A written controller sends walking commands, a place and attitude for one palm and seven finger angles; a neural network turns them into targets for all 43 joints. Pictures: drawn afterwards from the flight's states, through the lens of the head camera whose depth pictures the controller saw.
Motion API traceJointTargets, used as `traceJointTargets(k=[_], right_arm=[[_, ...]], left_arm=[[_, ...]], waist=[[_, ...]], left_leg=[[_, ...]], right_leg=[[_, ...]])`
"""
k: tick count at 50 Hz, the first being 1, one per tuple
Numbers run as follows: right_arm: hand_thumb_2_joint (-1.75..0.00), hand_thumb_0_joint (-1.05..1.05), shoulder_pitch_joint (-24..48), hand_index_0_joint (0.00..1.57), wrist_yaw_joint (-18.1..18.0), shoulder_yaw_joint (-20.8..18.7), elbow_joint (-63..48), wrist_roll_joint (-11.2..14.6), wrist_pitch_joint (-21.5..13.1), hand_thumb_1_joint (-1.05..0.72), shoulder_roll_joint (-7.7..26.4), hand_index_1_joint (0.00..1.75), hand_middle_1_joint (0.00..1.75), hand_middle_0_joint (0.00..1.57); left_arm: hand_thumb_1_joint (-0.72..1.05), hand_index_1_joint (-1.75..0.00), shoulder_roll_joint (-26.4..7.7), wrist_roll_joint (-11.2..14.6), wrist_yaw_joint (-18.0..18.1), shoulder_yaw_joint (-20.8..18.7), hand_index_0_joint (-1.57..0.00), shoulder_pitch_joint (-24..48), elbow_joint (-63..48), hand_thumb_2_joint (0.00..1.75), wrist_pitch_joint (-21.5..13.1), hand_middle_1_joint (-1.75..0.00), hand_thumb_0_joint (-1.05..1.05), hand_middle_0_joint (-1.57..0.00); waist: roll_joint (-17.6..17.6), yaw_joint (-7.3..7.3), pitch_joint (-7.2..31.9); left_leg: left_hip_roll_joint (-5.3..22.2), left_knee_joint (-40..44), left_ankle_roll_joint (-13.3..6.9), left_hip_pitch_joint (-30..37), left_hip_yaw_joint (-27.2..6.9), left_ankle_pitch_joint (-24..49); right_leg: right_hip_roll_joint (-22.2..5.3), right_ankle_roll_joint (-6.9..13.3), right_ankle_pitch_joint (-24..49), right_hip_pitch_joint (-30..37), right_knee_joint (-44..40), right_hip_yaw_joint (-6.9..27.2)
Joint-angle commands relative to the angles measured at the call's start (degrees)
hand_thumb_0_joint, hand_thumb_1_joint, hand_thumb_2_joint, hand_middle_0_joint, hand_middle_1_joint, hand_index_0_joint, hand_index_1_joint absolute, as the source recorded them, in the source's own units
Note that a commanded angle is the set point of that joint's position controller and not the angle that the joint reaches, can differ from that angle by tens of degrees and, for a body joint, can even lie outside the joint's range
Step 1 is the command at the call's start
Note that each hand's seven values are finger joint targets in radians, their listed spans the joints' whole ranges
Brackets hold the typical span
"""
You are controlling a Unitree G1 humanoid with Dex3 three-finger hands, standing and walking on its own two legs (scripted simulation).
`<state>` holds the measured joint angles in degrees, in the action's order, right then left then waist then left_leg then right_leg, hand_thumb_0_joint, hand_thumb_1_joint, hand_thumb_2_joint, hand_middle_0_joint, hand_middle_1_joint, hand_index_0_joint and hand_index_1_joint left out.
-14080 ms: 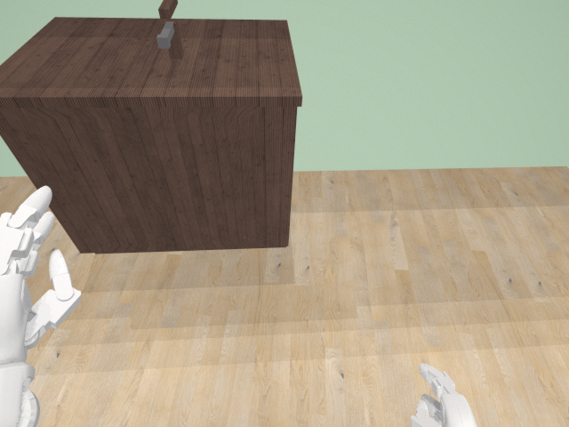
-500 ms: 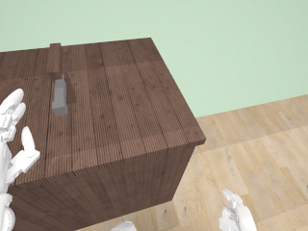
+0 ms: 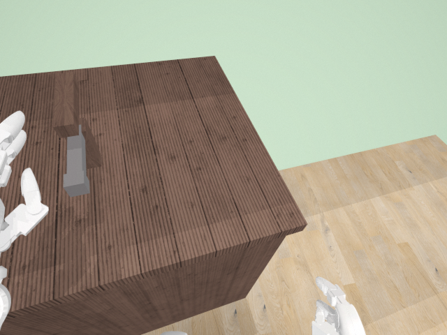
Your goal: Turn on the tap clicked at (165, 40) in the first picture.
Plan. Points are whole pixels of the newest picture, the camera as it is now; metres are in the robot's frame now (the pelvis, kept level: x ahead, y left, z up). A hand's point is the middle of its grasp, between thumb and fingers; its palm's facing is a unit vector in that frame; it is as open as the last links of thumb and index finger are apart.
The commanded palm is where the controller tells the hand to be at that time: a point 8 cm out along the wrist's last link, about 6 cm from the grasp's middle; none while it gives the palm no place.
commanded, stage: come to a stop and stand still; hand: left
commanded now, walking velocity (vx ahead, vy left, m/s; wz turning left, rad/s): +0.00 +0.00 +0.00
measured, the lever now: (76, 183) +0.29 +0.27 +0.11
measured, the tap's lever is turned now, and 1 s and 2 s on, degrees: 0 0 0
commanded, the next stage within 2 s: look again from close up in 0.38 s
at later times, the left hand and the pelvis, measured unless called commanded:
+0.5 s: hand (60, 205) +0.23 +0.24 +0.17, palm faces +0.41 -0.83 -0.38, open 7.4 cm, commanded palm +0.17 +0.27 +0.18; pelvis +0.02 -0.01 +0.00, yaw +1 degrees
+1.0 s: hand (62, 215) +0.22 +0.23 +0.16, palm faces +0.39 -0.83 -0.39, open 7.4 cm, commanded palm +0.16 +0.26 +0.18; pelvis +0.00 -0.02 +0.00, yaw +0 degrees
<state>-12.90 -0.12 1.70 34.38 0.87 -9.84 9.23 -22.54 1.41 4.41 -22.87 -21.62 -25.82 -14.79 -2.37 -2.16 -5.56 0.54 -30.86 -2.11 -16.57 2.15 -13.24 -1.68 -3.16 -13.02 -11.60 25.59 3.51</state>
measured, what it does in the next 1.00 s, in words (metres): stands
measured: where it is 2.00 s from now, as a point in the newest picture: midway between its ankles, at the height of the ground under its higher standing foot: outside the picture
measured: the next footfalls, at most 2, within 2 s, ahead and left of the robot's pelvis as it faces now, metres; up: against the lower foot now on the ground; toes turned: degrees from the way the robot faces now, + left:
none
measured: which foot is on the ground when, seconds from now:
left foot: down 0.00-1.00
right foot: down 0.00-1.00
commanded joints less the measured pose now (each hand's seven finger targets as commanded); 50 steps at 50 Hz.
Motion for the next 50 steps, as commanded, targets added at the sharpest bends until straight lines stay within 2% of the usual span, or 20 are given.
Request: traceJointTargets(k=[1,2,6,7,11,12,18,21,22,26,28,31,32,36,40,41,42,46,47,50], right_arm=[[-0.9,0.0,6.4,0.2,-0.3,-3.9,-8.6,0.1,-3.7,-0.9,8.0,0.3,0.3,0.2],[-0.9,0.0,5.6,0.2,-0.3,-4.2,-8.4,-0.1,-3.3,-0.9,8.4,0.3,0.3,0.2],[-0.9,0.0,6.6,0.2,-0.2,-4.5,-8.2,0.2,-2.2,-0.9,8.5,0.3,0.3,0.2],[-0.9,0.0,5.9,0.2,-0.3,-4.7,-8.4,0.0,-1.6,-0.9,8.6,0.3,0.3,0.2],[-0.9,0.0,7.1,0.2,-0.7,-4.6,-9.4,0.3,-0.3,-0.9,8.2,0.3,0.3,0.2],[-0.9,0.0,6.4,0.2,-0.7,-4.6,-9.5,0.2,0.2,-0.9,8.3,0.3,0.3,0.2],[-0.9,0.0,6.7,0.2,-1.2,-4.8,-10.4,0.5,1.0,-0.9,8.5,0.3,0.3,0.2],[-0.9,0.0,7.3,0.2,-1.6,-4.7,-10.1,0.5,1.2,-0.9,8.6,0.3,0.3,0.2],[-0.9,0.0,6.7,0.2,-1.6,-4.6,-10.0,0.4,1.4,-0.9,8.7,0.3,0.3,0.2],[-0.9,0.0,7.8,0.2,-2.1,-4.6,-10.4,0.5,1.4,-0.9,8.7,0.3,0.3,0.2],[-0.9,0.0,7.5,0.2,-2.1,-4.6,-10.8,0.5,1.5,-0.9,8.5,0.3,0.3,0.2],[-0.9,0.0,8.1,0.2,-2.3,-4.6,-10.5,0.4,1.5,-0.9,8.6,0.3,0.3,0.2],[-0.9,0.0,7.3,0.2,-2.2,-4.5,-10.3,0.3,1.6,-0.9,8.7,0.3,0.3,0.2],[-0.9,0.0,7.9,0.2,-2.2,-4.6,-10.3,0.5,1.4,-0.9,8.7,0.3,0.3,0.2],[-0.9,0.0,7.0,0.2,-2.0,-4.7,-10.4,0.6,1.4,-0.9,8.7,0.3,0.3,0.2],[-0.9,0.0,7.8,0.2,-2.1,-4.8,-10.2,0.7,1.3,-0.9,8.7,0.3,0.3,0.2],[-0.9,0.0,7.3,0.2,-2.1,-4.5,-10.4,0.6,1.5,-0.9,8.5,0.3,0.3,0.2],[-0.9,0.0,7.8,0.2,-2.2,-4.8,-10.9,0.9,1.2,-0.9,8.3,0.3,0.3,0.2],[-0.9,0.0,7.1,0.2,-2.0,-4.8,-11.1,0.8,1.4,-0.9,8.4,0.3,0.3,0.2],[-0.9,0.0,6.7,0.2,-1.5,-5.2,-11.7,0.8,1.3,-0.9,8.2,0.3,0.3,0.2]], left_arm=[[0.9,-0.3,-7.2,0.3,1.9,-4.4,-0.2,3.4,-13.7,0.9,-3.6,-0.3,0.0,-0.2],[0.9,-0.3,-5.8,0.3,1.8,-2.9,-0.2,2.9,-13.2,0.9,-3.3,-0.3,0.0,-0.2],[0.9,-0.3,-7.8,-0.1,2.4,-4.8,-0.2,2.2,-14.6,0.9,-2.5,-0.3,0.0,-0.2],[0.9,-0.3,-6.7,0.2,2.2,-4.0,-0.2,1.2,-14.0,0.9,-2.5,-0.3,0.0,-0.2],[0.9,-0.3,-9.6,0.5,2.8,-7.2,-0.2,-0.7,-16.4,0.9,-2.1,-0.3,0.0,-0.2],[0.9,-0.3,-7.9,0.8,2.6,-5.9,-0.2,-1.6,-15.7,0.9,-2.0,-0.3,0.0,-0.2],[0.9,-0.3,-7.5,1.1,2.8,-4.9,-0.2,-1.4,-16.3,0.9,-1.2,-0.3,0.0,-0.2],[0.9,-0.3,-7.4,0.9,3.1,-4.5,-0.2,0.0,-14.7,0.9,-0.6,-0.3,0.0,-0.2],[0.9,-0.3,-6.0,0.9,2.9,-3.0,-0.2,0.3,-13.1,0.9,-0.5,-0.3,0.0,-0.2],[0.9,-0.3,-7.7,0.6,3.3,-3.8,-0.2,2.2,-14.0,0.9,-0.3,-0.3,0.0,-0.2],[0.9,-0.3,-6.5,0.7,3.1,-2.8,-0.2,1.9,-13.1,0.9,-0.2,-0.3,0.0,-0.2],[0.9,-0.3,-8.2,0.6,3.4,-4.5,-0.2,1.5,-13.4,0.9,-0.2,-0.3,0.0,-0.2],[0.9,-0.3,-6.4,0.8,3.2,-3.1,-0.2,1.3,-12.1,0.9,-0.1,-0.3,0.0,-0.2],[0.9,-0.3,-7.9,0.7,3.3,-4.6,-0.2,1.1,-12.9,0.9,0.0,-0.3,0.0,-0.2],[0.9,-0.3,-6.9,0.7,3.1,-3.8,-0.2,0.5,-12.6,0.9,-0.2,-0.3,0.0,-0.2],[0.9,-0.3,-8.1,0.6,3.3,-5.0,-0.2,0.1,-13.4,0.9,-0.2,-0.3,0.0,-0.2],[0.9,-0.3,-6.7,0.8,3.2,-3.8,-0.2,0.3,-13.2,0.9,-0.1,-0.3,0.0,-0.2],[0.9,-0.3,-8.8,1.2,3.3,-5.8,-0.2,0.0,-15.6,0.9,-0.2,-0.3,0.0,-0.2],[0.9,-0.3,-7.2,1.4,3.1,-4.7,-0.2,-0.4,-15.1,0.9,-0.2,-0.3,0.0,-0.2],[0.9,-0.3,-7.8,1.6,2.9,-5.6,-0.2,-1.7,-16.8,0.9,-0.5,-0.3,0.0,-0.2]], waist=[[7.1,0.74,13.2],[6.7,0.89,13.1],[7.1,0.94,14.2],[6.7,1.05,14.2],[6.6,0.94,15.2],[6.8,1.05,15.1],[7.5,1.14,13.9],[6.9,1.11,11.8],[6.2,1.19,11.1],[6.0,1.03,9.5],[4.3,0.99,9.1],[3.9,0.9,8.8],[3.8,1.08,8.5],[4.1,0.98,8.3],[4.5,1.01,8.2],[4.7,0.92,8.9],[4.5,1.15,8.3],[6.8,0.72,8.4],[6.6,0.77,8.9],[8.6,0.4,11.0]], left_leg=[[3.8,7.6,0.7,7.1,-3.0,7.8],[3.8,7.0,0.7,6.7,-3.1,9.7],[4.0,5.5,1.3,9.1,-2.6,20.0],[4.2,5.3,1.1,8.4,-3.0,20.7],[4.2,4.6,1.2,9.9,-2.5,22.6],[4.2,4.5,1.0,9.1,-2.7,22.6],[4.3,5.2,0.9,9.2,-2.1,19.8],[4.0,6.5,1.0,8.0,-2.1,14.4],[3.9,7.1,0.9,6.9,-2.4,11.6],[3.4,8.7,0.7,5.7,-2.5,3.5],[3.2,8.7,0.5,4.9,-2.9,1.4],[2.9,8.7,0.5,5.3,-2.6,0.0],[2.9,8.9,0.4,4.6,-2.9,-0.7],[2.9,9.3,0.5,4.8,-2.8,-1.7],[3.2,9.8,0.3,3.5,-3.5,-2.0],[3.2,9.7,0.3,4.2,-3.3,-1.6],[3.4,10.3,0.4,3.7,-3.8,-1.1],[5.5,10.4,0.8,4.1,-4.2,5.1],[6.1,10.5,0.6,3.4,-4.6,6.5],[8.3,8.8,0.2,3.1,-4.7,10.1]], right_leg=[[0.6,3.2,11.1,3.2,-1.8,-2.3],[0.3,3.1,12.1,3.6,-1.9,-2.4],[0.3,3.0,16.3,4.1,-0.9,-2.8],[0.1,3.0,16.4,4.6,-0.8,-3.3],[-0.3,3.2,18.6,5.3,-0.9,-2.9],[-0.5,3.2,18.6,5.9,-1.1,-3.3],[-0.9,3.3,18.4,5.8,-1.8,-2.3],[-0.8,3.3,15.5,4.8,-3.0,-1.7],[-0.9,3.3,13.8,4.7,-3.4,-2.0],[-1.0,3.5,9.3,3.9,-5.0,-0.9],[-1.1,3.6,8.0,4.1,-5.7,-0.7],[-1.2,3.7,6.3,3.1,-6.7,-0.2],[-1.2,3.7,5.3,3.4,-6.7,-0.4],[-1.0,3.7,4.1,2.9,-7.1,-0.1],[-0.8,3.7,4.2,4.2,-6.2,-0.8],[-0.8,3.5,4.5,4.1,-6.2,-0.8],[-0.6,3.4,4.7,4.1,-6.1,-1.3],[0.0,2.6,8.7,4.0,-3.5,-2.2],[0.1,2.5,9.0,4.7,-2.3,-2.9],[-0.2,2.4,9.8,5.0,0.5,-2.9]])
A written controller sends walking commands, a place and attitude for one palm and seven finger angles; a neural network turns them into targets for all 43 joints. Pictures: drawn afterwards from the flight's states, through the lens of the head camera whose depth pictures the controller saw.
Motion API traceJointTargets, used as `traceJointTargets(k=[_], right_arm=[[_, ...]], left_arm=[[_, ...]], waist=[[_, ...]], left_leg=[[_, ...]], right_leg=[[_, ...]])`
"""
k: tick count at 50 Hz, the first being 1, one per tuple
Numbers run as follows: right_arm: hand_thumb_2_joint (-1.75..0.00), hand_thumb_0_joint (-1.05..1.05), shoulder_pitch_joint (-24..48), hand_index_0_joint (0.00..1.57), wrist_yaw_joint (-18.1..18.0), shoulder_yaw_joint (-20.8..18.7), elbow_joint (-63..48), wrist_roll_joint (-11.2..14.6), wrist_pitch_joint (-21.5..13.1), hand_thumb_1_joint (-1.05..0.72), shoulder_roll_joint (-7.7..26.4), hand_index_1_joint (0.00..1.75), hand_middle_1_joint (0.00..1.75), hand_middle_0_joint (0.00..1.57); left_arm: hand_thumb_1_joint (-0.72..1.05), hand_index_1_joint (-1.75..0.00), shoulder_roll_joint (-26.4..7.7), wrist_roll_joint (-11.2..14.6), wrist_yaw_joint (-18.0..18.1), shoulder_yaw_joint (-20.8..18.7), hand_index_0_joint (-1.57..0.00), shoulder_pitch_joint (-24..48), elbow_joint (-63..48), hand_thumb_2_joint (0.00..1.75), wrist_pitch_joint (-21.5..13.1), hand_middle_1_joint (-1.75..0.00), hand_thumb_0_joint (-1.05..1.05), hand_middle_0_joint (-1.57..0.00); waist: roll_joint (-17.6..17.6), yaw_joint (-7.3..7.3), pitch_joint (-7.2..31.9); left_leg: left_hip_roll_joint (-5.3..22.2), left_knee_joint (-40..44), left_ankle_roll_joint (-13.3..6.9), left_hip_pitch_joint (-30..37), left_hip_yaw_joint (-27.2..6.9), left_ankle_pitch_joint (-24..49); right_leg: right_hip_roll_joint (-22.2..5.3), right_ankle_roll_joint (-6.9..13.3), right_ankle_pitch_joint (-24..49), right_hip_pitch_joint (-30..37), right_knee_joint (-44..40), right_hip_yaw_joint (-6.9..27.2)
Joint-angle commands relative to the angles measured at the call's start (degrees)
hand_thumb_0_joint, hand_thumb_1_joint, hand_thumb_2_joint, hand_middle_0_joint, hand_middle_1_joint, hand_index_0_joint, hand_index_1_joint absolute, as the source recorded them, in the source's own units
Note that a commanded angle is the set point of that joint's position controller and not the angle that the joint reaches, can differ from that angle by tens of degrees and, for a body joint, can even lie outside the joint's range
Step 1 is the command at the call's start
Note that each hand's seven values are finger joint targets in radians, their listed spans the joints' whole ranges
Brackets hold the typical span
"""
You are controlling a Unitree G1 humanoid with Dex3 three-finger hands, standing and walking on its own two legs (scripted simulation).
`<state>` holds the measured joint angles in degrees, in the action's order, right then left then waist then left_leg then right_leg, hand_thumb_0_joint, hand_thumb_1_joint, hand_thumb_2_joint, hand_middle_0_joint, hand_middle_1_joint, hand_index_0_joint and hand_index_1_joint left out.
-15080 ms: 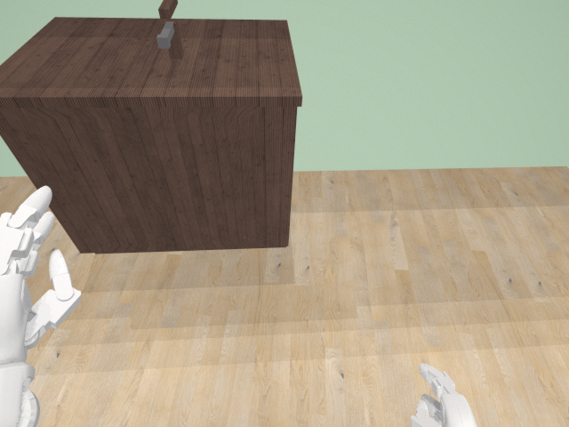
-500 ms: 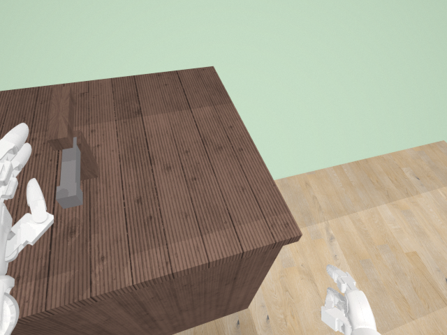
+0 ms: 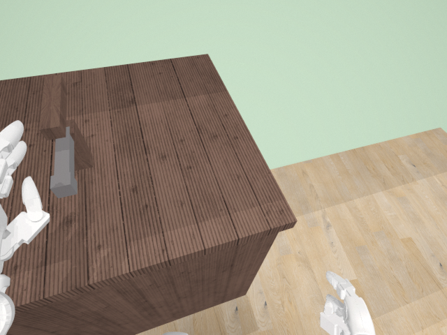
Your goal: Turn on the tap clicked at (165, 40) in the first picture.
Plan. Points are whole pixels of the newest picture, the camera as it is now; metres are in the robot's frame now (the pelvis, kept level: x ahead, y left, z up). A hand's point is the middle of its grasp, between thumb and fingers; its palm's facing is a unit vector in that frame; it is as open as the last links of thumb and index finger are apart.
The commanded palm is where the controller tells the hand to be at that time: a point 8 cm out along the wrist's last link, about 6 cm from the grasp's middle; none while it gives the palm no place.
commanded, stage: shuffle to correct the standing spot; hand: left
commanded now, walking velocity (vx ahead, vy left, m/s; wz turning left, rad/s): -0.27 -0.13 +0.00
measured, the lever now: (64, 185) +0.30 +0.28 +0.10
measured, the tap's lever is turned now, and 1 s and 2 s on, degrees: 0 0 0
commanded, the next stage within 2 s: come to a stop and stand still in 0.18 s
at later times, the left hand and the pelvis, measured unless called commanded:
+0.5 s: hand (48, 252) +0.18 +0.22 +0.16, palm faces +0.38 -0.82 -0.43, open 7.4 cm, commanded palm +0.12 +0.26 +0.18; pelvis -0.04 -0.02 -0.01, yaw +0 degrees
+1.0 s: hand (42, 216) +0.22 +0.25 +0.16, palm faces +0.37 -0.84 -0.39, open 7.4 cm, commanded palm +0.16 +0.28 +0.18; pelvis +0.00 +0.00 +0.00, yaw -1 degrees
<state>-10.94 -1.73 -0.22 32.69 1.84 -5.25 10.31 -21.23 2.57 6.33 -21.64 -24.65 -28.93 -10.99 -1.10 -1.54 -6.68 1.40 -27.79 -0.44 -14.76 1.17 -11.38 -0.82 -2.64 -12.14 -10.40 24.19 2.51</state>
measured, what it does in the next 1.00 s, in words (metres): stands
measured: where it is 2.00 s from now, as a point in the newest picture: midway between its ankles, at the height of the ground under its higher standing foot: outside the picture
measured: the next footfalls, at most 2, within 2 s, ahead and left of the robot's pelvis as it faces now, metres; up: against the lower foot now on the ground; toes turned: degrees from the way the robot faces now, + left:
none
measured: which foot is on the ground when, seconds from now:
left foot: down 0.00-1.00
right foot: down 0.00-1.00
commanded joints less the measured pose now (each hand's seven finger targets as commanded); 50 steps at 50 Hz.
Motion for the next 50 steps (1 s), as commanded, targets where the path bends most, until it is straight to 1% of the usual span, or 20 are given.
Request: traceJointTargets(k=[1,6,9,11,14,16,17,19,21,23,28,29,30,31,33,35,38,41,44,50], right_arm=[[-0.9,0.0,5.0,0.2,0.1,-3.3,-9.9,-0.1,-3.4,-0.9,7.1,0.3,0.3,0.2],[-0.9,0.0,4.5,0.2,0.7,-3.4,-10.4,-0.5,-3.7,-0.9,7.0,0.3,0.3,0.2],[-0.9,0.0,3.8,0.2,0.7,-3.7,-10.8,-0.9,-3.9,-0.9,6.9,0.3,0.3,0.2],[-0.9,0.0,3.7,0.2,0.6,-3.8,-10.6,-0.8,-3.9,-0.9,6.7,0.3,0.3,0.2],[-0.9,0.0,2.0,0.2,0.2,-4.2,-9.4,-1.2,-4.2,-0.9,6.0,0.3,0.3,0.2],[-0.9,0.0,2.6,0.2,0.1,-3.8,-8.2,-1.1,-3.7,-0.9,6.0,0.3,0.3,0.2],[-0.9,0.0,2.7,0.2,0.1,-2.8,-8.3,-1.2,-3.0,-0.9,5.6,0.3,0.3,0.2],[-0.9,0.0,4.3,0.2,-0.5,-2.9,-8.9,-0.9,-3.1,-0.9,6.6,0.3,0.3,0.2],[-0.9,0.0,5.4,0.2,-1.3,-2.9,-9.1,-0.6,-3.2,-0.9,7.5,0.3,0.3,0.2],[-0.9,0.0,4.9,0.2,-1.2,-2.7,-9.5,-0.1,-3.4,-0.9,7.8,0.3,0.3,0.2],[-0.9,0.0,3.6,0.2,-0.6,-2.7,-8.6,-0.3,-4.9,-0.9,7.7,0.3,0.3,0.2],[-0.9,0.0,-3.5,0.2,-1.2,-2.3,-4.3,-4.4,-9.3,-0.9,9.3,0.3,0.3,0.2],[-0.9,0.0,1.2,0.2,-1.2,0.5,-3.5,-1.5,-9.7,-0.9,2.2,0.3,0.3,0.2],[-0.9,0.0,0.7,0.2,-0.4,-2.1,-5.5,-0.3,-10.1,-0.9,6.5,0.3,0.3,0.2],[-0.9,0.0,1.2,0.2,0.8,-2.4,-6.2,-0.8,-9.7,-0.9,8.0,0.3,0.3,0.2],[-0.9,0.0,2.8,0.2,1.6,-1.7,-6.7,-0.6,-9.6,-0.9,7.7,0.3,0.3,0.2],[-0.9,0.0,3.7,0.2,1.4,-1.6,-7.5,-0.7,-8.7,-0.9,7.7,0.3,0.3,0.2],[-0.9,0.0,5.3,0.2,0.7,-1.5,-7.8,-1.0,-8.0,-0.9,7.8,0.3,0.3,0.2],[-0.9,0.0,4.6,0.2,0.4,-1.7,-8.5,-1.0,-7.9,-0.9,7.4,0.3,0.3,0.2],[-0.9,0.0,3.7,0.2,0.8,-2.4,-7.4,-1.2,-8.1,-0.9,7.6,0.3,0.3,0.2]], left_arm=[[0.9,-0.3,-9.7,0.4,1.0,-7.6,-0.2,0.5,-14.3,0.9,-4.1,-0.3,0.0,-0.2],[0.9,-0.3,-10.2,0.8,0.7,-8.6,-0.2,-0.9,-17.3,0.9,-4.9,-0.3,0.0,-0.2],[0.9,-0.3,-9.9,1.0,0.2,-8.8,-0.2,-0.3,-18.1,0.9,-5.8,-0.3,0.0,-0.2],[0.9,-0.3,-10.4,1.3,0.1,-9.8,-0.2,-1.1,-17.5,0.9,-5.9,-0.3,0.0,-0.2],[0.9,-0.3,-10.9,1.7,0.2,-9.3,-0.2,1.4,-18.2,0.9,-7.3,-0.3,0.0,-0.2],[0.9,-0.3,-11.5,1.8,1.4,-10.2,-0.2,-2.0,-16.4,0.9,-6.2,-0.3,0.0,-0.2],[0.9,-0.3,-9.4,2.0,1.6,-8.1,-0.2,-2.6,-15.7,0.9,-5.3,-0.3,0.0,-0.2],[0.9,-0.3,-10.6,1.9,2.1,-9.3,-0.2,-2.0,-15.3,0.9,-4.6,-0.3,0.0,-0.2],[0.9,-0.3,-11.6,1.5,2.4,-10.8,-0.2,-2.6,-14.4,0.9,-4.4,-0.3,0.0,-0.2],[0.9,-0.3,-9.2,0.6,2.1,-8.3,-0.2,-0.6,-14.2,0.9,-4.2,-0.3,0.0,-0.2],[0.9,-0.3,-8.8,-0.5,2.0,-6.3,-0.2,0.7,-13.8,0.9,-4.1,-0.3,0.0,-0.2],[0.9,-0.3,-56.2,-8.1,0.7,-38.3,-0.2,56.6,-24.8,0.9,-12.0,-0.3,0.0,-0.2],[0.9,-0.3,-18.3,-1.7,-1.8,-12.4,-0.2,23.2,7.8,0.9,-9.6,-0.3,0.0,-0.2],[0.9,-0.3,-8.0,1.6,-1.6,-5.7,-0.2,10.1,8.7,0.9,-7.2,-0.3,0.0,-0.2],[0.9,-0.3,-9.9,0.6,-2.1,-4.3,-0.2,9.2,-1.5,0.9,-8.1,-0.3,0.0,-0.2],[0.9,-0.3,-8.3,0.2,-2.1,-2.4,-0.2,6.4,-3.0,0.9,-7.9,-0.3,0.0,-0.2],[0.9,-0.3,-10.4,-0.2,-1.4,-5.4,-0.2,4.5,-5.2,0.9,-7.2,-0.3,0.0,-0.2],[0.9,-0.3,-14.0,-0.4,-0.6,-9.9,-0.2,6.6,-8.8,0.9,-7.6,-0.3,0.0,-0.2],[0.9,-0.3,-11.6,-0.3,-0.3,-8.9,-0.2,7.7,-9.7,0.9,-7.9,-0.3,0.0,-0.2],[0.9,-0.3,-8.2,-0.5,0.0,-4.9,-0.2,6.8,-11.1,0.9,-7.3,-0.3,0.0,-0.2]], waist=[[7.8,-0.22,12.8],[9.5,-0.22,13.7],[9.5,-0.04,12.5],[5.0,0.37,11.7],[-4.3,1.72,10.8],[-3.1,1.44,13.1],[-4.0,1.76,13.5],[-3.4,1.3,11.5],[4.9,0.85,10.5],[10.1,0.91,9.9],[5.2,1.18,8.7],[-1.8,-2.35,5.3],[-6.2,0.07,12.5],[5.1,-0.75,12.6],[9.5,-0.91,11.9],[2.6,-1.19,8.5],[-3.3,-0.93,8.8],[1.3,-0.7,8.7],[7.2,-0.57,10.9],[5.4,-0.16,13.6]], left_leg=[[7.7,5.3,-1.6,2.1,-3.5,9.6],[10.7,3.2,-2.3,0.0,-4.8,12.8],[11.5,0.9,-2.6,-4.6,-5.4,6.9],[8.3,-2.6,-1.3,-5.5,-3.9,-0.5],[0.5,-12.8,0.9,-0.6,-0.8,-10.1],[-0.2,-17.2,1.1,5.3,-1.4,-9.0],[0.5,-12.8,0.6,3.7,-2.4,-8.4],[1.6,-2.6,-0.5,2.4,-3.6,-8.5],[5.0,4.8,-2.0,-0.2,-7.8,-15.4],[8.2,11.3,-4.0,-10.1,-12.5,-24.8],[4.4,6.2,-2.9,-9.8,-8.0,-19.3],[1.1,-4.2,-1.3,-6.8,-0.3,-1.7],[-3.0,-4.4,-0.7,1.4,-2.1,-3.0],[-1.3,-0.1,0.0,7.8,-1.1,-1.9],[0.4,2.1,-0.5,3.3,-0.5,-4.5],[-0.5,3.1,-0.2,-0.8,-0.3,-9.7],[0.1,5.2,-0.3,-0.3,-0.9,-9.7],[1.5,8.5,-0.7,-0.6,-1.9,-9.5],[3.0,9.3,-1.8,-1.9,-3.3,-6.7],[2.1,5.0,-0.9,4.1,-2.2,7.1]], right_leg=[[-0.9,1.9,9.4,3.1,2.6,-2.0],[-0.6,2.1,7.0,1.5,6.5,-2.7],[-1.0,2.8,5.6,1.5,6.5,-2.2],[-2.3,4.7,8.3,-1.5,3.9,1.9],[-9.8,9.1,2.0,-13.5,-5.1,10.7],[-12.8,10.9,-5.0,-17.6,-7.1,13.8],[-12.0,9.9,-6.2,-14.0,-5.4,10.7],[-7.3,6.6,-8.4,-11.2,-2.7,7.4],[-3.1,4.0,-14.6,-9.5,-0.8,4.4],[-0.1,2.6,-12.1,0.3,5.9,0.0],[-1.6,3.4,-8.4,2.6,-0.9,1.8],[-4.6,4.3,-4.0,-8.7,-6.7,7.5],[-7.7,6.9,-6.4,-10.5,-6.7,6.8],[-5.0,7.6,-3.9,-9.3,-3.1,8.4],[-3.3,5.1,-4.0,-5.4,-2.1,5.7],[-2.5,4.3,-10.8,-5.3,-5.5,5.2],[-1.1,3.5,-11.9,-4.8,-6.1,2.8],[0.5,2.8,-7.8,-2.7,-3.8,0.9],[0.7,2.8,0.7,2.8,0.1,-0.7],[-0.5,3.0,10.8,3.2,-0.7,-0.4]])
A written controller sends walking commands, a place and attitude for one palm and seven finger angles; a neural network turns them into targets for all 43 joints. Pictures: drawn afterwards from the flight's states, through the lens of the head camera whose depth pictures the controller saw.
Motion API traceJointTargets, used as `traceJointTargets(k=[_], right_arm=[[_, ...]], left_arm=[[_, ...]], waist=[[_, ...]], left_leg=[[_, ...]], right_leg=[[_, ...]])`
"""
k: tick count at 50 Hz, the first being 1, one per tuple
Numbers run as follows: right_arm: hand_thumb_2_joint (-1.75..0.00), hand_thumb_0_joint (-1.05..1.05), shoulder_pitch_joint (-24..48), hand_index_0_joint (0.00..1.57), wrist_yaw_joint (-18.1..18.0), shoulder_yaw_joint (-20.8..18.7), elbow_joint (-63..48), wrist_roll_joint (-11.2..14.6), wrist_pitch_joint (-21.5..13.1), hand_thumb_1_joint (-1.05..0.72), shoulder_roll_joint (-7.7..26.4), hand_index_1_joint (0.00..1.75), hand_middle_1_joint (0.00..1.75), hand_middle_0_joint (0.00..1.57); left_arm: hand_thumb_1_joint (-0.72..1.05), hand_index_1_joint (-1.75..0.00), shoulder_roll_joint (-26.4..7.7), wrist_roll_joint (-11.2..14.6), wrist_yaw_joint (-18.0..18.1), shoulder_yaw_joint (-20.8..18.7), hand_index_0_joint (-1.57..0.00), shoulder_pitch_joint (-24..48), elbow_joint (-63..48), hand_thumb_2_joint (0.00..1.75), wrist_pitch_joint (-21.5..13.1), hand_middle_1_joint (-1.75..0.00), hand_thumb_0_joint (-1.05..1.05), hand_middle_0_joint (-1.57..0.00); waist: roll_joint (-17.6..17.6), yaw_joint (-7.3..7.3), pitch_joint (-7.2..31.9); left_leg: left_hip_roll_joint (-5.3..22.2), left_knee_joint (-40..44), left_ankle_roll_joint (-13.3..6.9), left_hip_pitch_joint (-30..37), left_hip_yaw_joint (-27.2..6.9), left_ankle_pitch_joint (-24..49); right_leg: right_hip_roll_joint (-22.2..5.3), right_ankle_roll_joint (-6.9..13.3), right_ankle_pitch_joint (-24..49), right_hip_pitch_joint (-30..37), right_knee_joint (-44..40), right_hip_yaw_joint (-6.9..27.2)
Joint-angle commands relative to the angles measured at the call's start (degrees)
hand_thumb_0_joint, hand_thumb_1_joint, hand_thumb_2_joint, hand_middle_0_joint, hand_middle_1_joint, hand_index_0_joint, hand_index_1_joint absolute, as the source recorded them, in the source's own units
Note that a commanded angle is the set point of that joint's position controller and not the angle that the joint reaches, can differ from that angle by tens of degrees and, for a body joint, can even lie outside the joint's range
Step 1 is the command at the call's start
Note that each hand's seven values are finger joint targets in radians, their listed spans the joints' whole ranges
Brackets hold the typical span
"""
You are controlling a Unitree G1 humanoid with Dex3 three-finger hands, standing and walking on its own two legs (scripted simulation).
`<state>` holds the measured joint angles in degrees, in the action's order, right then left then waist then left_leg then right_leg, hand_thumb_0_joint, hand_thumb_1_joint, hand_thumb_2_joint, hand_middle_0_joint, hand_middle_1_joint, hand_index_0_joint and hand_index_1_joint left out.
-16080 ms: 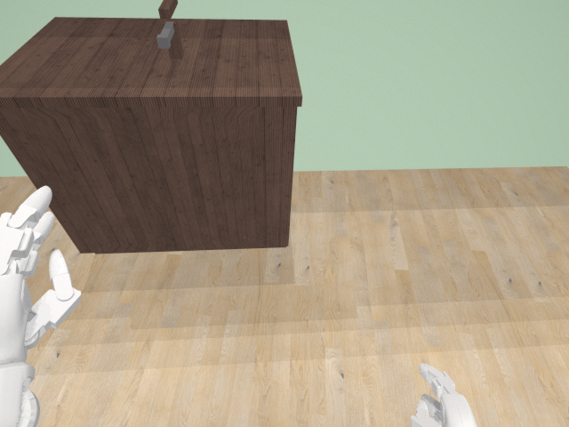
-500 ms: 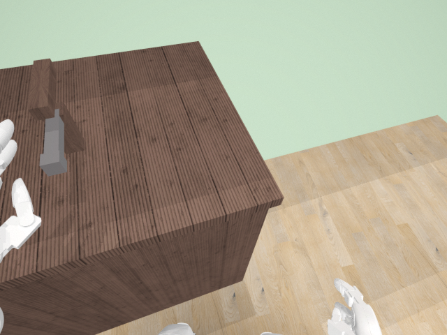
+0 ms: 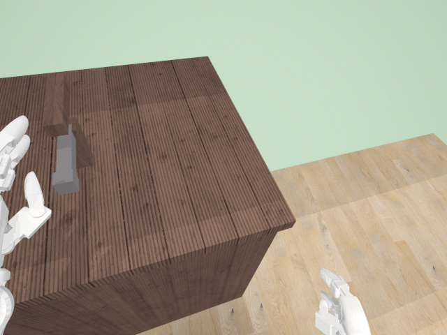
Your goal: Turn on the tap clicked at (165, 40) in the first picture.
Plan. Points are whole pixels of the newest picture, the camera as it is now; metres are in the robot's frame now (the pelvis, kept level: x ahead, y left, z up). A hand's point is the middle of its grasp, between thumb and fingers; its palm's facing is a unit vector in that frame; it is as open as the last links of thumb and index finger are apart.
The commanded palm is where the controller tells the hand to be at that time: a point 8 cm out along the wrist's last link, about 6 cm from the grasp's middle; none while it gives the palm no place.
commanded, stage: come to a stop and stand still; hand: left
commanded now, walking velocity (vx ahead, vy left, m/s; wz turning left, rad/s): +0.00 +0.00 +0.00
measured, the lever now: (66, 182) +0.30 +0.29 +0.10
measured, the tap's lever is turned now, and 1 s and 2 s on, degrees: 0 0 0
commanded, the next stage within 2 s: look again from close up in 0.30 s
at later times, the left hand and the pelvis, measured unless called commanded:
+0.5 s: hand (44, 206) +0.23 +0.26 +0.16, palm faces +0.40 -0.84 -0.37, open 7.4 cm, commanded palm +0.17 +0.29 +0.18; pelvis +0.01 +0.01 +0.00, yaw +1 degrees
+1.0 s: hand (40, 220) +0.21 +0.26 +0.16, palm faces +0.41 -0.83 -0.37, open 7.4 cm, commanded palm +0.15 +0.28 +0.18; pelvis -0.01 +0.00 +0.00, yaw +1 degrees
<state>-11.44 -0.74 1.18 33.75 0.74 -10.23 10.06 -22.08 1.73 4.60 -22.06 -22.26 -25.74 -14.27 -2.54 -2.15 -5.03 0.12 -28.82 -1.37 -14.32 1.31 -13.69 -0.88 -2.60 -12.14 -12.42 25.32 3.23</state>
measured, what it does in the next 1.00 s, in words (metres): stands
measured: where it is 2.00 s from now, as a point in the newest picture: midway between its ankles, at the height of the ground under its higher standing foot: outside the picture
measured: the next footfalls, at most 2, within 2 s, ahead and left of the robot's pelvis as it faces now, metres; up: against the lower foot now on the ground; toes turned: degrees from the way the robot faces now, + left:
none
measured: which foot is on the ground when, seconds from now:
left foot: down 0.00-1.00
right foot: down 0.00-1.00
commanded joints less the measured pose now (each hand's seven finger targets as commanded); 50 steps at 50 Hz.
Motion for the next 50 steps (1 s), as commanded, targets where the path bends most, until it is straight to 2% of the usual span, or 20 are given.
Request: traceJointTargets(k=[1,5,6,7,8,11,13,19,21,22,26,27,31,32,34,41,43,46,47,50], right_arm=[[-0.9,0.0,5.3,0.2,-0.1,-3.6,-8.2,0.0,-3.1,-0.9,7.6,0.3,0.3,0.2],[-0.9,0.0,4.5,0.2,0.0,-4.2,-8.1,0.0,-1.7,-0.9,8.0,0.3,0.3,0.2],[-0.9,0.0,5.6,0.2,0.0,-4.0,-8.0,0.1,-1.4,-0.9,7.9,0.3,0.3,0.2],[-0.9,0.0,4.9,0.2,-0.1,-4.0,-8.2,0.0,-0.9,-0.9,8.1,0.3,0.3,0.2],[-0.9,0.0,5.2,0.2,-0.1,-4.1,-8.6,0.1,-0.6,-0.9,8.0,0.3,0.3,0.2],[-0.9,0.0,6.3,0.2,-0.3,-3.8,-9.0,0.2,0.1,-0.9,7.6,0.3,0.3,0.2],[-0.9,0.0,5.7,0.2,-0.3,-4.0,-9.5,0.2,0.6,-0.9,7.7,0.3,0.3,0.2],[-0.9,0.0,5.5,0.2,-0.6,-4.0,-9.6,0.3,1.2,-0.9,7.8,0.3,0.3,0.2],[-0.9,0.0,5.9,0.2,-0.8,-3.9,-9.3,0.3,1.3,-0.9,7.8,0.3,0.3,0.2],[-0.9,0.0,5.3,0.2,-0.8,-3.9,-9.3,0.2,1.6,-0.9,7.9,0.3,0.3,0.2],[-0.9,0.0,6.3,0.2,-1.1,-4.0,-9.3,0.4,1.6,-0.9,7.9,0.3,0.3,0.2],[-0.9,0.0,5.7,0.2,-1.1,-4.0,-9.3,0.2,1.7,-0.9,8.0,0.3,0.3,0.2],[-0.9,0.0,6.3,0.2,-1.3,-4.1,-9.2,0.5,1.5,-0.9,7.9,0.3,0.3,0.2],[-0.9,0.0,5.7,0.2,-1.3,-4.1,-9.2,0.4,1.7,-0.9,8.0,0.3,0.3,0.2],[-0.9,0.0,5.7,0.2,-1.3,-4.2,-9.4,0.4,1.5,-0.9,8.0,0.3,0.3,0.2],[-0.9,0.0,5.7,0.2,-1.4,-4.3,-9.0,0.6,1.5,-0.9,8.0,0.3,0.3,0.2],[-0.9,0.0,5.8,0.2,-1.5,-4.3,-9.7,0.7,1.4,-0.9,7.9,0.3,0.3,0.2],[-0.9,0.0,6.4,0.2,-1.5,-4.3,-9.8,0.9,1.1,-0.9,7.7,0.3,0.3,0.2],[-0.9,0.0,5.7,0.2,-1.3,-4.3,-10.1,0.8,1.2,-0.9,7.9,0.3,0.3,0.2],[-0.9,0.0,5.1,0.2,-0.8,-4.8,-10.7,0.8,0.9,-0.9,7.5,0.3,0.3,0.2]], left_arm=[[0.9,-0.3,-6.8,0.3,1.8,-4.1,-0.2,3.7,-13.7,0.9,-3.6,-0.3,0.0,-0.2],[0.9,-0.3,-6.5,0.0,2.2,-3.4,-0.2,3.2,-13.4,0.9,-2.8,-0.3,0.0,-0.2],[0.9,-0.3,-7.6,0.0,2.5,-4.5,-0.2,2.8,-13.8,0.9,-2.5,-0.3,0.0,-0.2],[0.9,-0.3,-6.3,0.1,2.4,-3.2,-0.2,3.2,-13.7,0.9,-2.4,-0.3,0.0,-0.2],[0.9,-0.3,-7.6,0.1,2.5,-4.3,-0.2,3.0,-14.7,0.9,-2.3,-0.3,0.0,-0.2],[0.9,-0.3,-9.0,0.3,2.9,-5.9,-0.2,2.6,-16.5,0.9,-2.2,-0.3,0.0,-0.2],[0.9,-0.3,-8.1,0.5,2.8,-5.1,-0.2,2.1,-17.2,0.9,-2.2,-0.3,0.0,-0.2],[0.9,-0.3,-7.7,0.7,3.0,-4.9,-0.2,0.5,-16.0,0.9,-1.8,-0.3,0.0,-0.2],[0.9,-0.3,-8.0,0.7,3.3,-5.4,-0.2,0.0,-14.6,0.9,-1.4,-0.3,0.0,-0.2],[0.9,-0.3,-6.6,0.8,3.0,-4.1,-0.2,-0.4,-12.8,0.9,-1.3,-0.3,0.0,-0.2],[0.9,-0.3,-8.3,0.4,3.4,-5.0,-0.2,1.4,-14.9,0.9,-1.3,-0.3,0.0,-0.2],[0.9,-0.3,-7.1,0.4,3.2,-3.9,-0.2,1.1,-14.4,0.9,-1.4,-0.3,0.0,-0.2],[0.9,-0.3,-8.5,0.4,3.5,-5.3,-0.2,0.6,-14.8,0.9,-1.3,-0.3,0.0,-0.2],[0.9,-0.3,-7.1,0.5,3.3,-4.0,-0.2,1.0,-14.9,0.9,-1.5,-0.3,0.0,-0.2],[0.9,-0.3,-7.8,0.5,3.4,-4.6,-0.2,1.2,-15.0,0.9,-1.6,-0.3,0.0,-0.2],[0.9,-0.3,-7.5,0.2,3.2,-5.0,-0.2,0.4,-12.9,0.9,-1.6,-0.3,0.0,-0.2],[0.9,-0.3,-6.8,0.5,3.2,-3.9,-0.2,2.3,-13.9,0.9,-1.6,-0.3,0.0,-0.2],[0.9,-0.3,-8.4,0.6,3.4,-5.5,-0.2,2.9,-16.0,0.9,-1.8,-0.3,0.0,-0.2],[0.9,-0.3,-7.2,0.7,3.2,-4.5,-0.2,3.1,-16.4,0.9,-1.8,-0.3,0.0,-0.2],[0.9,-0.3,-7.6,0.8,3.1,-5.2,-0.2,1.7,-17.6,0.9,-1.9,-0.3,0.0,-0.2]], waist=[[6.7,0.49,11.9],[5.0,0.7,13.0],[5.5,0.69,13.1],[5.9,0.91,12.7],[6.8,0.75,13.0],[7.0,0.71,13.2],[7.9,0.77,13.1],[7.2,0.89,12.2],[5.9,0.91,11.6],[4.8,0.98,10.9],[6.0,0.88,11.0],[5.9,0.93,10.9],[5.2,0.8,10.2],[5.2,0.92,9.9],[7.0,0.83,9.4],[5.4,0.89,7.5],[5.4,1.02,6.1],[7.9,0.65,7.4],[8.7,0.68,8.2],[9.2,0.35,10.2]], left_leg=[[3.5,5.8,0.2,5.2,-1.9,11.2],[4.0,4.1,0.4,6.3,-2.2,18.6],[4.1,3.9,0.4,6.9,-2.0,19.9],[4.1,4.1,0.4,6.2,-2.5,20.6],[4.4,4.0,0.4,6.5,-2.5,21.5],[4.5,4.2,0.4,6.8,-2.6,21.3],[4.6,4.3,0.3,5.8,-2.8,20.7],[4.5,4.8,0.1,4.8,-2.5,15.5],[4.3,5.1,0.2,4.5,-2.4,14.0],[4.2,5.6,0.1,3.5,-2.8,12.4],[4.0,5.9,-0.2,3.9,-2.7,9.7],[4.0,6.0,-0.3,3.6,-2.9,9.5],[3.9,6.2,-0.4,3.1,-2.9,7.4],[3.9,6.7,-0.5,2.6,-3.4,6.9],[4.2,7.3,-0.5,2.0,-3.6,5.3],[4.1,8.6,-0.9,-0.7,-4.0,-2.2],[4.7,9.6,-0.5,-0.7,-4.8,-1.2],[6.5,9.9,-0.5,-0.5,-5.2,2.9],[7.2,10.0,-0.6,-1.0,-5.8,4.8],[9.5,7.9,-1.0,-0.4,-5.9,10.0]], right_leg=[[-0.4,2.8,11.6,4.3,-2.0,-1.4],[-1.0,2.9,16.6,5.7,-1.6,-1.5],[-1.0,2.8,17.1,5.4,-1.6,-1.7],[-1.2,2.8,17.1,6.0,-1.4,-2.2],[-1.2,2.9,17.6,6.4,-1.1,-2.1],[-1.2,2.9,17.2,6.5,-1.0,-2.2],[-1.4,3.0,17.2,7.7,-1.0,-2.3],[-2.0,3.0,16.1,7.8,-2.2,-1.5],[-2.0,2.9,15.6,7.4,-2.8,-1.4],[-2.0,2.9,14.4,7.5,-3.3,-1.7],[-2.3,3.0,13.0,7.3,-3.6,-0.9],[-2.4,3.0,12.7,7.5,-3.7,-1.3],[-2.5,3.1,11.3,7.3,-4.1,-0.8],[-2.3,3.1,10.6,7.3,-4.0,-1.2],[-2.4,3.1,9.5,7.4,-3.7,-1.0],[-1.8,3.0,4.5,6.7,-4.9,-0.9],[-1.4,2.8,4.9,5.7,-4.8,-0.9],[-1.0,2.2,7.3,6.2,-1.7,-1.7],[-0.8,2.2,8.0,6.9,-0.2,-2.3],[-1.1,2.1,8.4,6.5,2.6,-2.4]])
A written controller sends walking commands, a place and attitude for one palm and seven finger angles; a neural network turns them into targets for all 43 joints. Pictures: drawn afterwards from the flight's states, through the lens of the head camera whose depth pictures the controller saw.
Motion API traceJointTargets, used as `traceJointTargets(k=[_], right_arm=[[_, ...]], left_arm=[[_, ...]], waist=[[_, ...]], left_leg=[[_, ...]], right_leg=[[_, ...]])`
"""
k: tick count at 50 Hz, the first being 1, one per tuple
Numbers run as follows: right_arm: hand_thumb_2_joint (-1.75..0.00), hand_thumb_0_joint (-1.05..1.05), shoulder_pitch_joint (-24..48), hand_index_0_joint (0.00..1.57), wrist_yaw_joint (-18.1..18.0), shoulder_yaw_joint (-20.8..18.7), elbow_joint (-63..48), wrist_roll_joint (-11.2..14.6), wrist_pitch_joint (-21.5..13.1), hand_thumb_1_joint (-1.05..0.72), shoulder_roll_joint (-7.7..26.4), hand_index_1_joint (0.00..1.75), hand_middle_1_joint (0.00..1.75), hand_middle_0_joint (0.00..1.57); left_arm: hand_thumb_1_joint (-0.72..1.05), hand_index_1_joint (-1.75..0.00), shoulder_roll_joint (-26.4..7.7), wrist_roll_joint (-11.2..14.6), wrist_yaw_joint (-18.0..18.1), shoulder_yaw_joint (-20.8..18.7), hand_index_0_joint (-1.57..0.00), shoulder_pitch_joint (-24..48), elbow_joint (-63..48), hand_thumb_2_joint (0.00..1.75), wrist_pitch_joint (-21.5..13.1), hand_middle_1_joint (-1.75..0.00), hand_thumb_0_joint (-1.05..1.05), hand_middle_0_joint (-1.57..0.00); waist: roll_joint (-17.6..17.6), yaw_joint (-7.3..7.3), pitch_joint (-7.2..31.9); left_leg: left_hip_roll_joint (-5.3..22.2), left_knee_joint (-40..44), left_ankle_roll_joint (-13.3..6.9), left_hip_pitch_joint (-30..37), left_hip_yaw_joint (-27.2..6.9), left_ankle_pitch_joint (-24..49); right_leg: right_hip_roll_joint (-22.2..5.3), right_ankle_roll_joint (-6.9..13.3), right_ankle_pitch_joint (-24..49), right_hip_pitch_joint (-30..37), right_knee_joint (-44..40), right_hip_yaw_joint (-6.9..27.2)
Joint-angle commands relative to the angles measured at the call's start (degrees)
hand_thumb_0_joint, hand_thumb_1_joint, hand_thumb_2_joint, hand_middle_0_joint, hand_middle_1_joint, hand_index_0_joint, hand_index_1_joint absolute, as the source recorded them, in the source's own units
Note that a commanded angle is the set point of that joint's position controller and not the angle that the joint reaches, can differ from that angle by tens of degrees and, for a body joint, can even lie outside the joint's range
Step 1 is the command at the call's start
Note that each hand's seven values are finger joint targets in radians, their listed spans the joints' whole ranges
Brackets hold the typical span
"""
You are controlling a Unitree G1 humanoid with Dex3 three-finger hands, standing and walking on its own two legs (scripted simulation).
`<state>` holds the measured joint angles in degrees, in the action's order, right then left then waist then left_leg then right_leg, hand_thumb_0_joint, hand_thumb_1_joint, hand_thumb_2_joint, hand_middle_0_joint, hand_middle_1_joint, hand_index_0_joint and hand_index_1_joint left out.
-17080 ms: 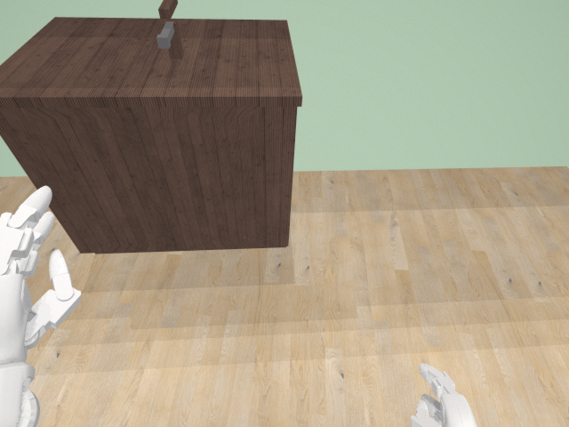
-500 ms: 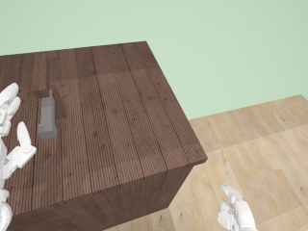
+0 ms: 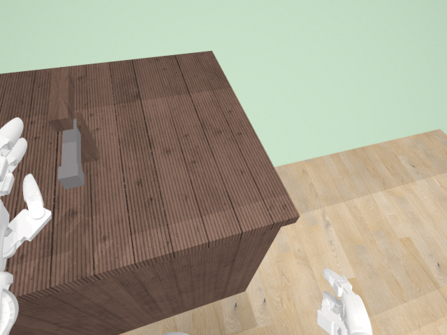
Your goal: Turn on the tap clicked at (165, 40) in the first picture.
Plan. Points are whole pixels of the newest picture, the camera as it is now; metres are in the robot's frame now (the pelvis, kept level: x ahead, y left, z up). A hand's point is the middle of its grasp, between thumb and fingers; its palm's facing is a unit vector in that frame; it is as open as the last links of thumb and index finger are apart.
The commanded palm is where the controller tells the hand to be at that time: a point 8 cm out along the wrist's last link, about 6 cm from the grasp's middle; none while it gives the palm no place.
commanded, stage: shuffle to correct the standing spot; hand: left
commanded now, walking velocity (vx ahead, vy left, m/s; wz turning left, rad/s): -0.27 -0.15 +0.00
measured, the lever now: (71, 176) +0.31 +0.28 +0.10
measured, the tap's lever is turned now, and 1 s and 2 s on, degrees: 0 0 0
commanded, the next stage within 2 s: come to a stop and stand still in 0.16 s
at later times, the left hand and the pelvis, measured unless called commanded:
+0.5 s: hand (52, 252) +0.17 +0.22 +0.16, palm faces +0.37 -0.82 -0.43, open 7.4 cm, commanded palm +0.12 +0.26 +0.18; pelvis -0.04 -0.02 -0.01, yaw +0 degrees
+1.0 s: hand (57, 222) +0.21 +0.23 +0.16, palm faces +0.44 -0.82 -0.37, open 7.4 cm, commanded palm +0.15 +0.26 +0.18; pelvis +0.00 -0.02 +0.00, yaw +2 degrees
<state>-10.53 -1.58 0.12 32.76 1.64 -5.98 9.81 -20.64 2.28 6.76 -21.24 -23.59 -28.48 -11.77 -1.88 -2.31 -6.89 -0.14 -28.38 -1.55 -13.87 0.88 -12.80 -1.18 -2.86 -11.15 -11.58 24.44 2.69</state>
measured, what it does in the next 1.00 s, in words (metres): stands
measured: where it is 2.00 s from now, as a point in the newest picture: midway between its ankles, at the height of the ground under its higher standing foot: outside the picture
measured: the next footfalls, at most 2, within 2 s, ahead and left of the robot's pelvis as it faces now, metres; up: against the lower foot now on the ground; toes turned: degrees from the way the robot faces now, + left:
none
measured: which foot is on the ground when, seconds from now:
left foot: down 0.00-1.00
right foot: down 0.00-1.00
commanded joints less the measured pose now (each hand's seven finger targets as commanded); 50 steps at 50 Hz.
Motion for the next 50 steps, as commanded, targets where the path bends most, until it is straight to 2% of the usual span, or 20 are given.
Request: traceJointTargets(k=[1,2,6,8,11,13,15,16,17,19,21,22,28,32,33,37,39,41,47,50], right_arm=[[-0.9,0.0,4.5,0.2,0.1,-3.7,-9.5,-0.1,-3.4,-0.9,7.6,0.3,0.3,0.2],[-0.9,0.0,4.0,0.2,0.3,-3.7,-9.7,-0.3,-3.2,-0.9,7.6,0.3,0.3,0.2],[-0.9,0.0,4.1,0.2,0.7,-3.9,-9.9,-0.4,-3.3,-0.9,7.4,0.3,0.3,0.2],[-0.9,0.0,3.8,0.2,0.7,-4.3,-10.2,-0.7,-3.1,-0.9,7.7,0.3,0.3,0.2],[-0.9,0.0,3.2,0.2,0.4,-4.6,-9.6,-0.7,-3.3,-0.9,7.1,0.3,0.3,0.2],[-0.9,0.0,2.4,0.2,0.2,-4.8,-9.0,-1.1,-3.5,-0.9,6.9,0.3,0.3,0.2],[-0.9,0.0,2.4,0.2,0.0,-4.3,-8.6,-0.6,-3.0,-0.9,6.3,0.3,0.3,0.2],[-0.9,0.0,3.0,0.2,-0.2,-4.1,-8.4,-0.5,-2.5,-0.9,6.7,0.3,0.3,0.2],[-0.9,0.0,3.1,0.2,-0.3,-3.4,-8.5,-0.7,-2.0,-0.9,6.5,0.3,0.3,0.2],[-0.9,0.0,4.4,0.2,-0.9,-3.3,-8.7,-0.6,-2.1,-0.9,7.2,0.3,0.3,0.2],[-0.9,0.0,5.3,0.2,-1.7,-3.2,-8.8,-0.5,-2.4,-0.9,7.9,0.3,0.3,0.2],[-0.9,0.0,4.6,0.2,-1.7,-2.9,-8.8,-0.4,-2.5,-0.9,8.0,0.3,0.3,0.2],[-0.9,0.0,3.2,0.2,-1.1,-3.5,-8.3,0.0,-4.4,-0.9,9.0,0.3,0.3,0.2],[-0.9,0.0,2.6,0.2,-0.1,-3.4,-8.0,-0.1,-4.5,-0.9,8.6,0.3,0.3,0.2],[-0.9,0.0,2.6,0.2,0.1,-3.5,-8.0,-0.1,-4.5,-0.9,8.3,0.3,0.3,0.2],[-0.9,0.0,1.9,0.2,0.7,-3.2,-7.3,-0.5,-4.2,-0.9,7.8,0.3,0.3,0.2],[-0.9,0.0,2.0,0.2,0.8,-3.1,-7.1,-0.8,-4.7,-0.9,7.4,0.3,0.3,0.2],[-0.9,0.0,2.1,0.2,0.6,-3.2,-6.1,-0.8,-4.8,-0.9,7.7,0.3,0.3,0.2],[-0.9,0.0,3.6,0.2,0.1,-2.6,-6.1,-0.8,-3.9,-0.9,7.5,0.3,0.3,0.2],[-0.9,0.0,4.0,0.2,0.3,-3.1,-7.3,-0.4,-3.5,-0.9,7.8,0.3,0.3,0.2]], left_arm=[[0.9,-0.3,-9.9,0.4,1.0,-7.4,-0.2,1.7,-15.1,0.9,-4.2,-0.3,0.0,-0.2],[0.9,-0.3,-8.5,0.4,0.8,-6.1,-0.2,1.2,-15.1,0.9,-4.2,-0.3,0.0,-0.2],[0.9,-0.3,-10.0,0.9,0.6,-8.3,-0.2,-1.2,-15.8,0.9,-4.3,-0.3,0.0,-0.2],[0.9,-0.3,-9.9,1.2,0.2,-8.3,-0.2,-0.5,-16.7,0.9,-4.7,-0.3,0.0,-0.2],[0.9,-0.3,-11.6,1.6,0.2,-10.1,-0.2,-1.4,-17.8,0.9,-5.7,-0.3,0.0,-0.2],[0.9,-0.3,-12.1,1.7,0.3,-9.7,-0.2,0.0,-19.7,0.9,-6.7,-0.3,0.0,-0.2],[0.9,-0.3,-11.8,2.4,1.1,-10.3,-0.2,-4.5,-16.3,0.9,-5.7,-0.3,0.0,-0.2],[0.9,-0.3,-11.8,2.5,1.6,-10.8,-0.2,-6.4,-15.3,0.9,-4.7,-0.3,0.0,-0.2],[0.9,-0.3,-10.7,2.4,1.8,-9.3,-0.2,-5.8,-16.3,0.9,-4.3,-0.3,0.0,-0.2],[0.9,-0.3,-12.0,2.2,2.3,-10.3,-0.2,-4.8,-15.9,0.9,-4.1,-0.3,0.0,-0.2],[0.9,-0.3,-12.4,1.6,2.6,-10.8,-0.2,-4.3,-15.1,0.9,-3.7,-0.3,0.0,-0.2],[0.9,-0.3,-10.5,1.2,2.4,-8.8,-0.2,-2.9,-15.3,0.9,-3.7,-0.3,0.0,-0.2],[0.9,-0.3,-8.9,-0.6,1.7,-6.3,-0.2,1.0,-13.7,0.9,-3.4,-0.3,0.0,-0.2],[0.9,-0.3,-8.1,-1.1,0.9,-5.3,-0.2,1.5,-13.3,0.9,-3.4,-0.3,0.0,-0.2],[0.9,-0.3,-9.2,-1.2,0.9,-6.1,-0.2,1.7,-13.1,0.9,-3.4,-0.3,0.0,-0.2],[0.9,-0.3,-9.1,-0.9,0.6,-6.2,-0.2,2.3,-13.6,0.9,-3.6,-0.3,0.0,-0.2],[0.9,-0.3,-9.9,-0.6,0.7,-6.6,-0.2,3.4,-14.7,0.9,-3.7,-0.3,0.0,-0.2],[0.9,-0.3,-10.1,-0.3,1.1,-6.6,-0.2,4.3,-15.8,0.9,-3.4,-0.3,0.0,-0.2],[0.9,-0.3,-8.2,-0.1,1.4,-5.3,-0.2,1.8,-11.1,0.9,-2.7,-0.3,0.0,-0.2],[0.9,-0.3,-9.4,-0.2,1.5,-6.1,-0.2,1.6,-12.6,0.9,-2.7,-0.3,0.0,-0.2]], waist=[[9.3,0.5,12.9],[9.0,0.59,13.4],[8.4,0.6,12.7],[7.2,0.67,12.1],[1.3,1.41,13.1],[-2.0,2.06,13.6],[-3.9,1.81,14.5],[-3.1,1.73,14.7],[-2.8,2.04,14.6],[-2.1,1.86,12.5],[2.1,1.7,10.1],[3.9,1.9,9.7],[9.8,1.94,8.6],[12.7,2.23,6.9],[11.9,2.02,7.0],[6.5,2.44,6.7],[2.0,2.65,6.3],[1.1,2.96,6.8],[4.4,2.27,9.9],[4.3,1.88,11.7]], left_leg=[[10.2,7.0,-1.0,-0.5,-5.5,11.0],[10.7,6.2,-1.1,-0.6,-5.5,11.9],[12.3,2.9,-1.3,-2.5,-5.5,13.8],[11.8,0.9,-1.1,-5.5,-5.3,10.0],[6.5,-6.1,0.7,-3.4,-2.9,2.1],[2.8,-10.3,1.6,-1.8,-1.4,-4.1],[1.4,-13.7,1.7,1.0,-1.3,-7.4],[1.5,-13.0,1.6,2.4,-1.7,-7.0],[1.9,-9.6,1.2,1.8,-2.0,-7.0],[2.7,-3.8,0.4,1.8,-2.7,-9.4],[4.5,1.8,-0.7,-0.6,-5.2,-14.0],[5.2,4.8,-1.3,-3.7,-7.1,-17.0],[8.1,12.1,-2.8,-11.3,-10.8,-22.8],[9.8,14.6,-3.4,-17.0,-12.1,-29.1],[10.1,14.0,-3.5,-17.8,-11.8,-29.3],[6.3,6.4,-2.1,-13.9,-7.1,-25.0],[2.9,0.1,-1.0,-7.6,-4.2,-17.8],[1.7,-3.1,-0.3,-0.8,-2.7,-10.9],[5.1,4.0,-1.0,0.6,-5.4,1.2],[6.0,4.1,-1.0,1.2,-5.6,6.6]], right_leg=[[-0.7,2.2,7.2,5.2,4.2,-2.3],[-0.7,2.3,6.4,4.8,4.7,-2.4],[-1.1,2.8,7.1,2.8,5.7,-1.6],[-1.6,3.4,8.4,2.9,5.1,-0.5],[-5.7,7.0,12.9,-3.3,0.7,6.5],[-9.9,9.2,8.4,-7.7,-3.6,10.2],[-12.9,10.2,-2.8,-10.5,-6.9,13.0],[-12.8,10.4,-5.5,-11.5,-7.1,13.5],[-12.0,9.5,-8.0,-10.3,-6.2,11.1],[-8.3,6.8,-14.7,-10.9,-5.6,8.1],[-5.0,5.1,-19.6,-9.8,-5.1,6.3],[-3.4,4.3,-20.1,-6.6,-3.7,4.3],[0.8,3.0,-10.2,4.3,4.2,-1.4],[2.2,2.8,-9.2,6.7,8.8,-3.5],[2.1,2.9,-9.2,7.6,8.7,-3.8],[0.8,4.1,-11.6,3.5,0.8,-1.3],[-2.7,6.2,-15.1,-3.2,-5.9,5.9],[-5.2,7.9,-13.7,-7.8,-8.0,8.5],[-2.2,4.8,3.0,1.2,-2.1,1.8],[-2.7,4.7,8.8,5.1,-1.5,1.5]])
